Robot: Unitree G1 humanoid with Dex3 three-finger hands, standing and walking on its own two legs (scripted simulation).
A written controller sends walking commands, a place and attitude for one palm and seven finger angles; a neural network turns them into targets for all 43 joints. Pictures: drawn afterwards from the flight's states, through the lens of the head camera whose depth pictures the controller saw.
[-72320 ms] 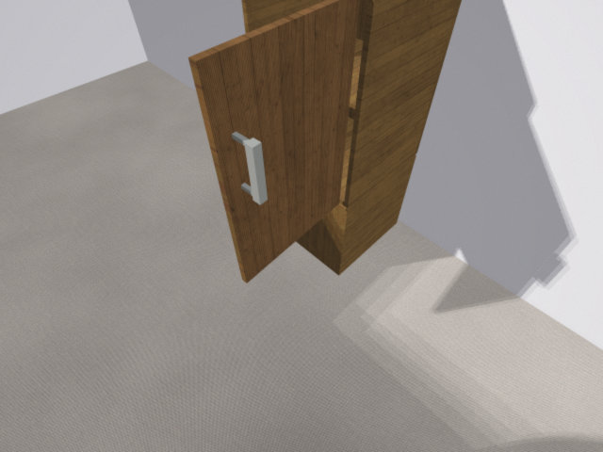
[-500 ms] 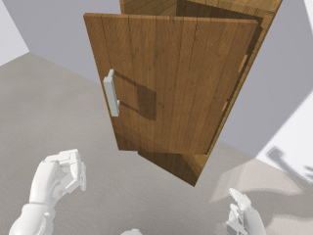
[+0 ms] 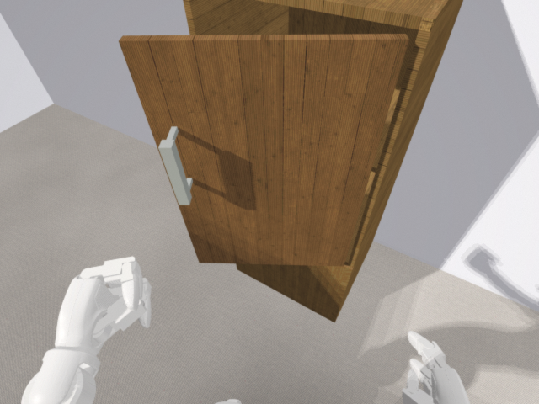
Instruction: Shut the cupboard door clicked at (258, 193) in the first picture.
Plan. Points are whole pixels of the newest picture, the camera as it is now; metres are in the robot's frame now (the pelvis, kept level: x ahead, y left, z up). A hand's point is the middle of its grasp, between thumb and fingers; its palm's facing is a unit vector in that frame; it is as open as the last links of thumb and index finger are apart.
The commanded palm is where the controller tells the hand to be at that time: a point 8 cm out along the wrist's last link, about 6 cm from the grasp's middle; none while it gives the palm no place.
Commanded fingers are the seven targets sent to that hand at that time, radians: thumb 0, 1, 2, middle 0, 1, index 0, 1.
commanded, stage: bring the fist close to the handle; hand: left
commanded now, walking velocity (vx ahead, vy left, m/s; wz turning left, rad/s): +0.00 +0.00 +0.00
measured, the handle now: (179, 167) +0.49 +0.20 +0.08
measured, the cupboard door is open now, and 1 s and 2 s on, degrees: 29 29 23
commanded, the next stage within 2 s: push the door shut along its arc in 1.44 s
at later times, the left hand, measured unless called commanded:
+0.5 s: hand (155, 245) +0.32 +0.19 +0.08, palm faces +0.03 -1.00 -0.01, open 3.1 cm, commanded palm +0.29 +0.24 +0.08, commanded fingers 0.00 0.90 0.90 -1.30 -1.50 -1.30 -1.50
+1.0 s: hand (177, 207) +0.38 +0.18 +0.09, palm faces +0.01 -1.00 -0.02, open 3.1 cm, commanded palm +0.36 +0.23 +0.08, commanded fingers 0.00 0.90 0.90 -1.30 -1.50 -1.30 -1.50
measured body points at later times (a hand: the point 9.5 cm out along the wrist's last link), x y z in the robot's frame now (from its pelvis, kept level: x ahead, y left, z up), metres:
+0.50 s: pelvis +0.02 +0.00 +0.01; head +0.06 -0.01 +0.45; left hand +0.31 +0.25 +0.08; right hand +0.16 -0.25 -0.08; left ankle +0.03 +0.11 -0.69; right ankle +0.01 -0.10 -0.69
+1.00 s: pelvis +0.01 +0.01 +0.00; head +0.05 +0.00 +0.45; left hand +0.38 +0.23 +0.09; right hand +0.13 -0.23 -0.10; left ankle +0.03 +0.11 -0.69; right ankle +0.01 -0.10 -0.69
